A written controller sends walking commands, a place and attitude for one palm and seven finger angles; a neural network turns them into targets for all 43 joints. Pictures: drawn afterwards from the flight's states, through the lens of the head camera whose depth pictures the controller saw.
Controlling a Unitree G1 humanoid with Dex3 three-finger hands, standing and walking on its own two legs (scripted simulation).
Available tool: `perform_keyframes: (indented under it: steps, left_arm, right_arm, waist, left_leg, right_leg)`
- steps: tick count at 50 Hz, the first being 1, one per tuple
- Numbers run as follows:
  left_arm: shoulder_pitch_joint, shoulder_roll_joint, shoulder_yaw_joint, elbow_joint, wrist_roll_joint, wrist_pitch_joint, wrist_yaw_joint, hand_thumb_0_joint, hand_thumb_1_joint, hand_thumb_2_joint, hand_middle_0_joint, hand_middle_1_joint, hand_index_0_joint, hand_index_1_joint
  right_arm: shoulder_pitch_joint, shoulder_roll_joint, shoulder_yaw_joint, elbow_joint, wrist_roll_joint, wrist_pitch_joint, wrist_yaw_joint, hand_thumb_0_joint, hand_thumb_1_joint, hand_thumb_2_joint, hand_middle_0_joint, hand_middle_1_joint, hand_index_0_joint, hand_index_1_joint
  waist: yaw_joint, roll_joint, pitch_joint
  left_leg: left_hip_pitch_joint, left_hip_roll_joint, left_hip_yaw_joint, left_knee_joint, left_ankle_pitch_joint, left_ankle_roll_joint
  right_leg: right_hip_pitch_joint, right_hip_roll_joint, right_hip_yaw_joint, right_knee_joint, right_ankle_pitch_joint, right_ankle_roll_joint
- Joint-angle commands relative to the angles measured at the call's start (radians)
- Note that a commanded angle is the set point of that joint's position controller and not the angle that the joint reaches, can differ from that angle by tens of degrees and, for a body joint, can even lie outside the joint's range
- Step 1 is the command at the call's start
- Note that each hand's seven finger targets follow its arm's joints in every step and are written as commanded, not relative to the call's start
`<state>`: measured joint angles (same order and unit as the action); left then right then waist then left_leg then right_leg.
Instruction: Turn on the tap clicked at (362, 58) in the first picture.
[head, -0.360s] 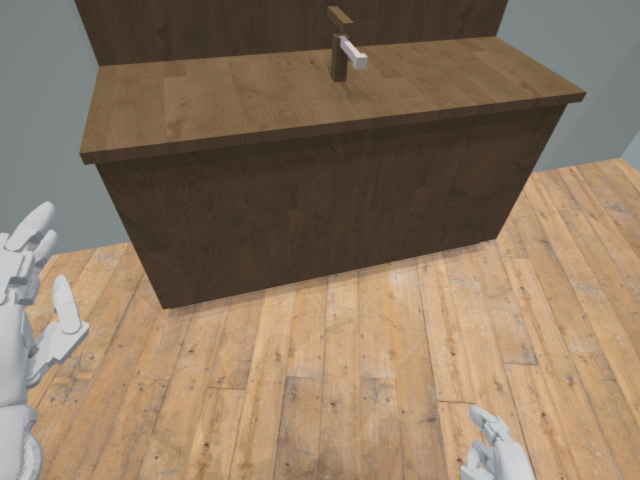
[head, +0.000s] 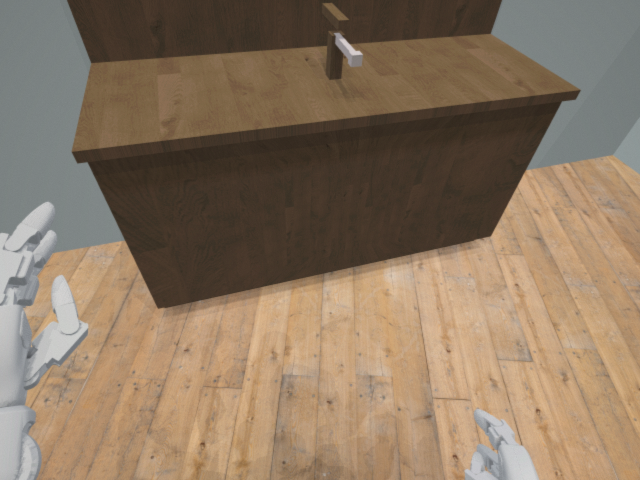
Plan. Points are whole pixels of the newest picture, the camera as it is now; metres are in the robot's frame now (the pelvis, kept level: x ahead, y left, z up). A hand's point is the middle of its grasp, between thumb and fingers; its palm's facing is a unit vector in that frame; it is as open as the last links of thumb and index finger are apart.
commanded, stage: look at it before walking up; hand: left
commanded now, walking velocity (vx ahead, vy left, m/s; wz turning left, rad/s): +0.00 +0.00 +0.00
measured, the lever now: (355, 58) +1.02 -0.03 +0.09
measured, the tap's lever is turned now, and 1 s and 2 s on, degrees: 0 0 0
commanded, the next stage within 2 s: walk to a spot facing it in 0.04 s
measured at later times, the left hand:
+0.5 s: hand (125, 318) +0.23 +0.21 +0.16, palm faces +0.34 -0.87 -0.36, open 7.4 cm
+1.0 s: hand (216, 297) +0.25 +0.12 +0.17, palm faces +0.09 -0.91 -0.41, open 7.4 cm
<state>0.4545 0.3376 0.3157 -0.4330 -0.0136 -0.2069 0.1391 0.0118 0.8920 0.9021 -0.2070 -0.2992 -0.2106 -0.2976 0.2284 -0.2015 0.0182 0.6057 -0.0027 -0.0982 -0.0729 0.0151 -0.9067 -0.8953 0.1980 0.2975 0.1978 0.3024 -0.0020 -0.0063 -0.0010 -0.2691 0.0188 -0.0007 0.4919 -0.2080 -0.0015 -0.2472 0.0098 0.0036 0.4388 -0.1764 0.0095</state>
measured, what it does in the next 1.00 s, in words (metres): steps on the spot, turning right: left foot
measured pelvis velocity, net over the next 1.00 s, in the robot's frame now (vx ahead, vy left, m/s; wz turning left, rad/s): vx -0.03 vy -0.03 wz -0.39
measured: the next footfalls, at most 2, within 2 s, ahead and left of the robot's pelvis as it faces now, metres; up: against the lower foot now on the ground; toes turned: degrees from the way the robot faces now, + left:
left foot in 0.86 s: +0.00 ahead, +0.12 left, +0.00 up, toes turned -13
right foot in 1.20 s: +0.00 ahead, -0.23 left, +0.00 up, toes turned -38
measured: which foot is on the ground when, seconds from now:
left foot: down 0.00-0.58, up 0.60-0.84, down 0.86-1.00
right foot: down 0.00-0.86, up 0.88-1.00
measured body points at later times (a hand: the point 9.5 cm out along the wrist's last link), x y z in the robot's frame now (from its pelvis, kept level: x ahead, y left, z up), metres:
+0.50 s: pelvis -0.02 -0.01 -0.02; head +0.00 -0.01 +0.43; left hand +0.20 +0.25 +0.17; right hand +0.15 -0.25 -0.09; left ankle +0.04 +0.12 -0.74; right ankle +0.04 -0.13 -0.74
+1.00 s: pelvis -0.03 -0.03 -0.01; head -0.03 -0.02 +0.44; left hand +0.24 +0.17 +0.19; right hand +0.03 -0.30 -0.09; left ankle -0.04 +0.12 -0.74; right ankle -0.04 -0.13 -0.66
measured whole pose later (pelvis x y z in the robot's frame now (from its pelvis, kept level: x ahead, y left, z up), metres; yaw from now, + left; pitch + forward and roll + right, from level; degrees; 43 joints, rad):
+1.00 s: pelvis -0.03 -0.03 -0.01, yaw -22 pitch +1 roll +0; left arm 0.49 0.36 0.38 -0.50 -0.01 -0.25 0.13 0.01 0.89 0.90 -0.21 -0.30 -0.21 -0.30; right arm 0.25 -0.19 0.00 0.60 0.00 -0.06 -0.02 0.01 -0.91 -0.90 0.20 0.30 0.20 0.30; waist 0.01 -0.02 -0.02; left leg -0.17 0.11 0.14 0.54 -0.38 -0.04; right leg -0.64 0.04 -0.03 1.17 -0.38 0.03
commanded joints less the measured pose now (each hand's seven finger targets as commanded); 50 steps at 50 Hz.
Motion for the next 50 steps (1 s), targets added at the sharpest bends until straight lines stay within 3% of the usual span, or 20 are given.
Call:
perform_keyframes:
  steps: [1,8,18,24,26,28,29,30,31,32,35,38,41,42,43,44,45,46,48,50]
  left_arm:
    - [-0.058,0.16,0.109,-0.218,-0.004,-0.066,0.024,0.0,0.9,0.9,-0.2,-0.3,-0.2,-0.3]
    - [-0.085,0.15,0.099,-0.189,-0.003,-0.063,0.022,0.0,0.9,0.9,-0.2,-0.3,-0.2,-0.3]
    - [-0.144,0.141,0.105,-0.261,-0.006,-0.061,0.025,0.0,0.9,0.9,-0.2,-0.3,-0.2,-0.3]
    - [-0.085,0.152,0.133,-0.284,-0.016,-0.062,0.022,0.0,0.9,0.9,-0.2,-0.3,-0.2,-0.3]
    - [-0.083,0.152,0.14,-0.286,-0.018,-0.063,0.02,0.0,0.9,0.9,-0.2,-0.3,-0.2,-0.3]
    - [-0.123,0.161,0.138,-0.283,-0.013,-0.06,0.018,0.0,0.9,0.9,-0.2,-0.3,-0.2,-0.3]
    - [-0.126,0.18,0.147,-0.259,-0.017,-0.056,0.02,0.0,0.9,0.9,-0.2,-0.3,-0.2,-0.3]
    - [-0.107,0.195,0.161,-0.235,-0.023,-0.044,0.025,0.0,0.9,0.9,-0.2,-0.3,-0.2,-0.3]
    - [-0.099,0.194,0.156,-0.224,-0.023,-0.039,0.025,0.0,0.9,0.9,-0.2,-0.3,-0.2,-0.3]
    - [-0.084,0.187,0.162,-0.231,-0.023,-0.043,0.027,0.0,0.9,0.9,-0.2,-0.3,-0.2,-0.3]
    - [-0.03,0.201,0.183,-0.253,-0.028,-0.063,0.026,0.0,0.9,0.9,-0.2,-0.3,-0.2,-0.3]
    - [0.008,0.202,0.192,-0.255,-0.028,-0.071,0.024,0.0,0.9,0.9,-0.2,-0.3,-0.2,-0.3]
    - [-0.05,0.195,0.165,-0.324,-0.027,-0.076,0.018,0.0,0.9,0.9,-0.2,-0.3,-0.2,-0.3]
    - [-0.063,0.193,0.155,-0.34,-0.034,-0.081,0.016,0.0,0.9,0.9,-0.2,-0.3,-0.2,-0.3]
    - [-0.088,0.182,0.152,-0.369,-0.039,-0.091,0.01,0.0,0.9,0.9,-0.2,-0.3,-0.2,-0.3]
    - [-0.099,0.188,0.155,-0.386,-0.006,-0.105,0.012,0.0,0.9,0.9,-0.2,-0.3,-0.2,-0.3]
    - [-0.058,0.227,0.199,-0.321,0.009,-0.113,0.016,0.0,0.9,0.9,-0.2,-0.3,-0.2,-0.3]
    - [-0.025,0.21,0.191,-0.289,0.013,-0.109,0.011,0.0,0.9,0.9,-0.2,-0.3,-0.2,-0.3]
    - [-0.083,0.144,0.114,-0.297,0.012,-0.107,0.007,0.0,0.9,0.9,-0.2,-0.3,-0.2,-0.3]
    - [-0.118,0.124,0.077,-0.232,0.021,-0.104,0.005,0.0,0.9,0.9,-0.2,-0.3,-0.2,-0.3]
  right_arm:
    - [-0.098,-0.116,-0.04,-0.157,0.001,-0.051,-0.012,0.0,-0.9,-0.9,0.2,0.3,0.2,0.3]
    - [-0.101,-0.115,-0.041,-0.153,0.0,-0.051,-0.01,0.0,-0.9,-0.9,0.2,0.3,0.2,0.3]
    - [-0.116,-0.118,-0.057,-0.185,0.01,-0.044,0.0,0.0,-0.9,-0.9,0.2,0.3,0.2,0.3]
    - [-0.106,-0.113,-0.056,-0.201,0.011,-0.036,0.018,0.0,-0.9,-0.9,0.2,0.3,0.2,0.3]
    - [-0.099,-0.114,-0.057,-0.2,0.009,-0.033,0.031,0.0,-0.9,-0.9,0.2,0.3,0.2,0.3]
    - [-0.1,-0.107,-0.06,-0.211,0.012,-0.021,0.036,0.0,-0.9,-0.9,0.2,0.3,0.2,0.3]
    - [-0.094,-0.097,-0.061,-0.216,0.009,-0.015,0.035,0.0,-0.9,-0.9,0.2,0.3,0.2,0.3]
    - [-0.103,-0.091,-0.065,-0.216,0.006,-0.01,0.036,0.0,-0.9,-0.9,0.2,0.3,0.2,0.3]
    - [-0.115,-0.084,-0.06,-0.208,0.0,-0.001,0.041,0.0,-0.9,-0.9,0.2,0.3,0.2,0.3]
    - [-0.124,-0.079,-0.054,-0.2,-0.004,0.009,0.047,0.0,-0.9,-0.9,0.2,0.3,0.2,0.3]
    - [-0.112,-0.077,-0.037,-0.194,-0.001,0.036,0.047,0.0,-0.9,-0.9,0.2,0.3,0.2,0.3]
    - [-0.139,-0.081,-0.04,-0.204,-0.002,0.05,0.045,0.0,-0.9,-0.9,0.2,0.3,0.2,0.3]
    - [-0.087,-0.099,-0.046,-0.184,-0.004,0.034,0.049,0.0,-0.9,-0.9,0.2,0.3,0.2,0.3]
    - [-0.079,-0.109,-0.051,-0.183,-0.002,0.021,0.039,0.0,-0.9,-0.9,0.2,0.3,0.2,0.3]
    - [-0.094,-0.142,-0.06,-0.19,-0.012,0.012,0.031,0.0,-0.9,-0.9,0.2,0.3,0.2,0.3]
    - [-0.078,-0.131,-0.073,-0.193,-0.008,-0.001,0.03,0.0,-0.9,-0.9,0.2,0.3,0.2,0.3]
    - [-0.086,-0.112,-0.073,-0.175,0.002,-0.012,0.031,0.0,-0.9,-0.9,0.2,0.3,0.2,0.3]
    - [-0.092,-0.122,-0.074,-0.16,0.007,-0.01,0.043,0.0,-0.9,-0.9,0.2,0.3,0.2,0.3]
    - [-0.09,-0.122,-0.07,-0.15,0.008,-0.022,0.05,0.0,-0.9,-0.9,0.2,0.3,0.2,0.3]
    - [-0.071,-0.129,-0.067,-0.133,0.009,-0.021,0.046,0.0,-0.9,-0.9,0.2,0.3,0.2,0.3]
  waist:
    - [0.009,0.082,-0.096]
    - [0.004,0.039,-0.061]
    - [0.024,0.111,-0.105]
    - [0.031,0.213,-0.089]
    - [0.031,0.187,-0.085]
    - [0.022,-0.02,-0.063]
    - [0.017,-0.189,-0.06]
    - [0.032,-0.262,-0.047]
    - [0.036,-0.238,-0.023]
    - [0.027,-0.163,-0.033]
    - [0.023,-0.143,-0.173]
    - [0.042,-0.153,-0.197]
    - [0.01,-0.111,-0.228]
    - [0.002,-0.03,-0.213]
    - [-0.002,0.191,-0.167]
    - [0.006,0.283,-0.141]
    - [0.005,0.235,-0.128]
    - [0.009,0.223,-0.112]
    - [-0.012,0.234,0.033]
    - [-0.012,0.218,0.097]
  left_leg:
    - [-0.071,0.052,-0.039,-0.14,-0.007,0.009]
    - [-0.051,0.04,-0.02,-0.112,-0.069,0.003]
    - [-0.045,0.167,-0.026,-0.084,-0.08,0.023]
    - [-0.076,0.286,-0.036,-0.063,-0.008,0.072]
    - [-0.094,0.28,0.001,0.009,0.032,0.054]
    - [-0.139,0.162,0.089,0.184,-0.168,-0.009]
    - [-0.142,0.052,0.127,0.311,-0.338,-0.047]
    - [-0.17,-0.004,0.077,0.487,-0.387,-0.058]
    - [-0.209,0.007,0.009,0.608,-0.372,-0.059]
    - [-0.25,0.019,-0.017,0.638,-0.335,-0.067]
    - [-0.177,0.011,-0.005,0.467,-0.268,-0.066]
    - [-0.094,-0.019,0.039,0.255,-0.297,-0.05]
    - [0.13,-0.005,0.083,-0.068,-0.241,-0.014]
    - [0.262,0.076,0.035,-0.164,-0.205,0.018]
    - [0.391,0.296,-0.203,-0.261,-0.212,0.094]
    - [0.388,0.466,-0.351,-0.245,-0.115,0.187]
    - [0.333,0.492,-0.294,-0.228,-0.069,0.21]
    - [0.195,0.463,-0.195,-0.228,-0.173,0.195]
    - [0.112,0.428,-0.096,-0.231,-0.151,0.178]
    - [0.073,0.379,0.024,-0.213,-0.031,0.125]
  right_leg:
    - [0.122,-0.027,0.022,-0.042,0.022,-0.001]
    - [0.045,-0.039,0.065,-0.095,-0.053,-0.01]
    - [-0.046,-0.008,0.099,0.129,0.005,-0.008]
    - [-0.095,0.001,0.044,0.302,-0.186,0.009]
    - [-0.064,-0.009,0.046,0.253,-0.153,0.002]
    - [-0.091,-0.084,0.205,0.126,0.026,-0.045]
    - [-0.163,-0.183,0.405,-0.005,-0.001,-0.091]
    - [-0.197,-0.268,0.606,-0.153,-0.094,-0.15]
    - [-0.193,-0.287,0.674,-0.214,-0.199,-0.181]
    - [-0.144,-0.28,0.658,-0.194,-0.185,-0.203]
    - [0.004,-0.194,0.442,-0.076,0.057,-0.175]
    - [0.007,-0.154,0.433,-0.074,0.062,-0.158]
    - [-0.103,-0.099,0.401,-0.045,-0.117,-0.104]
    - [-0.22,-0.032,0.332,0.084,-0.139,-0.066]
    - [-0.464,0.071,0.191,0.326,-0.285,-0.013]
    - [-0.586,0.052,0.058,0.616,-0.328,0.018]
    - [-0.607,-0.002,0.026,0.79,-0.29,0.023]
    - [-0.546,-0.032,0.035,0.852,-0.262,0.018]
    - [-0.569,-0.07,-0.006,0.834,-0.227,0.03]
    - [-0.512,-0.074,-0.065,0.716,-0.193,0.031]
